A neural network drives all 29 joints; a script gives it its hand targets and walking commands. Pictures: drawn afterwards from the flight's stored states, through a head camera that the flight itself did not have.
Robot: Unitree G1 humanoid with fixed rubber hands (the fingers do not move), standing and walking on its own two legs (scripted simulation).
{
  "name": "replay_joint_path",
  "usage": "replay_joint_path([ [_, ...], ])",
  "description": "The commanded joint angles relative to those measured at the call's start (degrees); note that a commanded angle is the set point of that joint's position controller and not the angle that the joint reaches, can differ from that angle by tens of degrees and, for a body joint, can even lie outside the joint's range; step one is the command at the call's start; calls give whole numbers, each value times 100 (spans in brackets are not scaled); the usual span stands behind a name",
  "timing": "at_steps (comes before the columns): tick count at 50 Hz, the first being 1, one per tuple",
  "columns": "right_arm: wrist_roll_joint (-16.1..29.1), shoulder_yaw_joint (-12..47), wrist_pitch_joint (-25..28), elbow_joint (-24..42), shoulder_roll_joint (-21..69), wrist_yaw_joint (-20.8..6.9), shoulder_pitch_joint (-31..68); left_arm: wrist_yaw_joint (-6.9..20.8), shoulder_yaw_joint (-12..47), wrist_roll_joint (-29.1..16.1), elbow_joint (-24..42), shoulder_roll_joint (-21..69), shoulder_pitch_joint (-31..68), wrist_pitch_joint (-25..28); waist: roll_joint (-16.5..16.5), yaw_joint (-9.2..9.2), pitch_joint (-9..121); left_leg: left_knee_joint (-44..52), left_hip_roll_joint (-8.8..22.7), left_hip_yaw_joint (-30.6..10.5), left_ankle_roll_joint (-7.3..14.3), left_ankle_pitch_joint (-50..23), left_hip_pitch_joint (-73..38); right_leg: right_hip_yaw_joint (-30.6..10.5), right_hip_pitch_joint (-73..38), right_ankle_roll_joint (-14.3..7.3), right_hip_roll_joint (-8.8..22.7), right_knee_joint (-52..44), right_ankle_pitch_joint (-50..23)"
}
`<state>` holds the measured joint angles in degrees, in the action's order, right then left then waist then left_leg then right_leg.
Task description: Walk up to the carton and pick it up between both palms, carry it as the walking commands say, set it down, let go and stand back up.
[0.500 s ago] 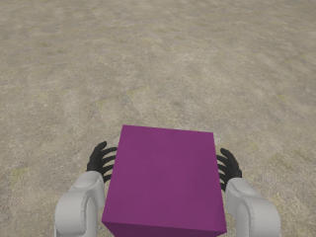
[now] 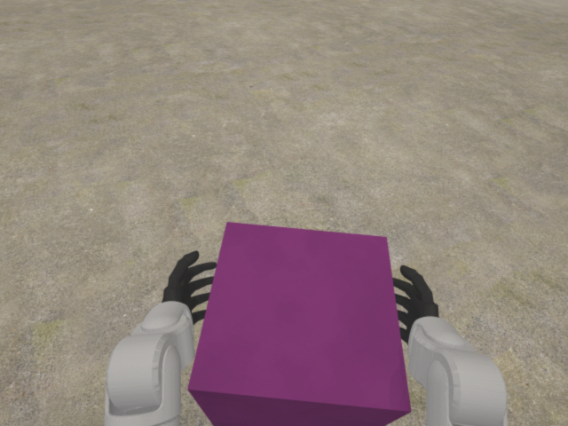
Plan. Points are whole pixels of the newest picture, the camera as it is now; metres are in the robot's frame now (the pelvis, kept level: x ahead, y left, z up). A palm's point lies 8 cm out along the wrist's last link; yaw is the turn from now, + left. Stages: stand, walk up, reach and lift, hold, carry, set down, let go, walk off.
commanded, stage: carry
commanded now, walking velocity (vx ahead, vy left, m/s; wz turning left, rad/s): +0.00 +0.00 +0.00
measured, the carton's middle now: (294, 339) +0.24 +0.01 +0.02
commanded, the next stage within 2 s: none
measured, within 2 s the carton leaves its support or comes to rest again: neither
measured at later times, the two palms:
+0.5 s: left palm (220, 308) +0.25 +0.10 +0.09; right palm (454, 330) +0.24 -0.20 +0.07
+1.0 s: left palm (244, 284) +0.30 +0.08 +0.06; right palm (452, 302) +0.29 -0.22 +0.05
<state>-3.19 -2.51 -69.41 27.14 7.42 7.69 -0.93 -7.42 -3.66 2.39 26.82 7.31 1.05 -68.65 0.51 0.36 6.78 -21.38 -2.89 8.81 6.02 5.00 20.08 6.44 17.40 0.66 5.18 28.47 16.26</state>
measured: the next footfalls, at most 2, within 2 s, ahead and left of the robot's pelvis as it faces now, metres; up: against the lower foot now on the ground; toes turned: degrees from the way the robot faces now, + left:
none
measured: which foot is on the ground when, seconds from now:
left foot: down 0.00-1.00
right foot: down 0.00-1.00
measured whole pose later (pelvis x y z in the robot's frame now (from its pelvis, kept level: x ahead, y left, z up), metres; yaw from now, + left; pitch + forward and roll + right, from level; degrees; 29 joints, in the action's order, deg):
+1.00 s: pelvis +0.03 -0.07 +0.00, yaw +0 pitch +4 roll +0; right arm -7.4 -4.3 -56.8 10.5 7.3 4.9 3.7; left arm -4.8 -5.3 6.3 10.1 7.3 4.8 -55.1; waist -1.4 0.0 6.5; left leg -27.2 2.3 6.4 0.7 10.0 20.9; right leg 8.3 15.1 -2.6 0.0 27.4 16.2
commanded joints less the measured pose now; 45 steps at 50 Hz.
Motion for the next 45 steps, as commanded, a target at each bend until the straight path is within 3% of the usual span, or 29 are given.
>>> replay_joint_path([
  [1, 1765, 3617, 323, 995, 4708, -811, 2556, 742, 3946, -1735, 850, 4814, 2492, 196, -343, 36, 1268, 981, 1472, -1251, -547, 1260, -882, -96, -323, -107, 43, -95, -126],
  [8, 1631, 3615, 338, 999, 4659, -730, 2796, 845, 3857, -1780, 531, 4913, 2436, 168, -121, 13, 1099, 908, 1317, -1190, -512, 1806, -532, -179, -328, -120, 91, -389, 299],
  [11, 1585, 3480, 229, 655, 4477, -716, 2518, 800, 3801, -1627, 346, 4677, 2311, 85, -667, 20, 736, 1076, 1345, -1365, -582, 2357, -243, -255, -146, -167, 58, -310, 529],
  [12, 1683, 3627, 304, 881, 4621, -761, 2657, 804, 3801, -1677, 635, 4734, 2397, 194, -347, 31, 963, 898, 1384, -1249, -539, 2051, -307, -268, -316, -208, 86, -360, 231],
  [15, 1734, 3728, 336, 1083, 4774, -755, 2772, 808, 3921, -1769, 894, 4904, 2682, 261, -308, 19, 1171, 457, 1145, -1007, -497, 1403, -605, -563, -89, -281, 285, -689, 400],
  [17, 1692, 3656, 326, 676, 4716, -766, 2663, 820, 3710, -1594, 538, 4751, 2516, 234, -93, -15, 1121, 521, 1217, -1169, -548, 1320, -488, -483, -272, -275, 277, -614, 504],
  [18, 1255, 3101, 484, -290, 4107, -779, 2575, 850, 3106, -1184, -479, 4210, 2337, 421, 39, 19, 1160, 318, 1184, -1061, -484, 1157, -486, -510, -235, -238, 302, -672, 262],
  [21, 1376, 3306, 791, 106, 4321, -840, 3025, 869, 3266, -1221, -245, 4453, 2593, 718, 107, 8, 946, -77, 1119, -912, -475, 465, -575, -608, -148, -144, 441, -844, -144],
  [22, 1744, 3850, 800, 970, 4804, -841, 3429, 886, 3626, -1485, 391, 4947, 2671, 705, 249, 0, 923, -283, 1066, -843, -512, 261, -612, -645, -165, -151, 549, -973, -339],
  [23, 1815, 3931, 658, 938, 5009, -814, 3193, 850, 3803, -1626, 726, 5062, 2854, 651, 154, -33, 913, -235, 973, -889, -565, 461, -587, -881, 112, -184, 576, -1187, 355],
  [24, 1583, 3630, 662, 447, 4689, -813, 3053, 867, 3494, -1398, 77, 4877, 2601, 622, -67, -39, 827, -204, 997, -958, -508, 613, -559, -880, 140, -254, 510, -1176, 511],
  [25, 1013, 2819, 748, -1091, 3915, -830, 2794, 846, 2689, -774, -1366, 4010, 2338, 711, 144, -40, 846, -122, 1059, -1011, -504, 697, -670, -740, 137, -245, 453, -1071, 586],
  [26, 1482, 3498, 749, 46, 4458, -835, 2739, 823, 3284, -1199, -106, 4493, 2314, 766, 188, -41, 1131, -231, 1081, -933, -527, 419, -763, -775, -13, -283, 486, -1014, 162],
  [29, 1780, 3802, 801, 874, 4992, -871, 2994, 829, 3900, -1611, 822, 5124, 2793, 814, -142, -46, 1394, -249, 1068, -963, -605, -22, -773, -716, -349, -284, 448, -815, -673],
  [30, 1467, 3372, 854, 8, 4479, -867, 3012, 837, 3348, -1165, -134, 4494, 2595, 816, -196, -29, 1145, -325, 1048, -940, -599, 154, -697, -834, -155, -199, 520, -929, -539],
  [31, 1713, 3779, 792, 706, 4851, -874, 3049, 844, 3720, -1436, 461, 4979, 2601, 762, -225, -32, 1166, -356, 1081, -853, -576, 126, -777, -818, -215, -237, 527, -883, -782],
  [32, 1115, 2899, 882, -914, 4136, -872, 2700, 827, 2908, -869, -897, 4120, 2423, 862, -168, -27, 1195, -334, 1105, -931, -591, -121, -798, -810, -316, -207, 546, -818, -1165],
  [34, 1385, 3423, 1014, 54, 4618, -868, 2771, 859, 3510, -1243, 104, 4657, 2592, 995, -190, -33, 1422, -333, 1124, -962, -573, -198, -844, -780, -500, -263, 466, -798, -981],
  [35, 1030, 2984, 1094, -763, 4203, -892, 2629, 884, 3146, -941, -614, 4205, 2555, 1054, -294, -28, 1273, -298, 1133, -890, -598, -210, -788, -751, -511, -211, 470, -745, -1237],
  [36, 1357, 3382, 1145, 89, 4549, -903, 3036, 928, 3413, -1189, -126, 4597, 2579, 1060, 137, -38, 1275, -317, 1151, -1002, -558, -102, -718, -764, -564, -239, 421, -803, -1063],
  [37, 1277, 3277, 1149, -200, 4525, -934, 2880, 915, 3397, -1155, -190, 4580, 2681, 1133, -129, -31, 1255, -351, 1156, -942, -586, -196, -750, -737, -504, -224, 434, -774, -1073],
  [38, 1396, 3482, 1152, 258, 4647, -933, 3112, 930, 3569, -1295, 155, 4772, 2812, 1155, 120, -60, 1183, -236, 1171, -975, -557, -32, -731, -706, -396, -230, 382, -770, -772],
  [39, 1143, 3060, 1222, -637, 4438, -967, 2984, 936, 3157, -986, -410, 4369, 2886, 1255, -65, -65, 1237, -236, 1186, -997, -582, -146, -904, -695, -246, -280, 347, -673, -564],
  [40, 1655, 3747, 1146, 733, 5052, -925, 3141, 915, 3946, -1549, 750, 5133, 2986, 1131, -157, -35, 1261, -275, 1242, -977, -625, -453, -786, -620, -419, -265, 351, -592, -823],
  [41, 1266, 3158, 1214, -259, 4345, -924, 3105, 936, 3192, -1032, -507, 4399, 2543, 1132, -140, -27, 1285, -335, 1199, -984, -579, -443, -836, -744, -471, -193, 380, -665, -1150],
  [42, 383, 2045, 1428, -2270, 3307, -935, 2778, 959, 2020, -199, -2517, 3443, 2135, 1348, -49, -31, 1304, -351, 1158, -977, -565, -452, -781, -739, -594, -169, 422, -594, -1415],
  [43, 1232, 3312, 1419, -259, 4432, -912, 3073, 933, 3334, -1078, -507, 4475, 2691, 1394, 186, -45, 1346, -421, 1204, -930, -653, -512, -781, -726, -629, -208, 438, -542, -1610],
  [44, 946, 2974, 1530, -823, 4167, -954, 3020, 1002, 2891, -797, -1086, 4164, 2495, 1472, 249, -22, 1410, -554, 1151, -916, -580, -390, -698, -846, -734, -162, 478, -647, -2079],
  [45, 1155, 3224, 1558, -339, 4589, -985, 3058, 1029, 3352, -1123, -307, 4522, 2928, 1523, -149, -39, 1447, -404, 1149, -937, -597, -438, -737, -760, -750, -241, 451, -523, -1736],
])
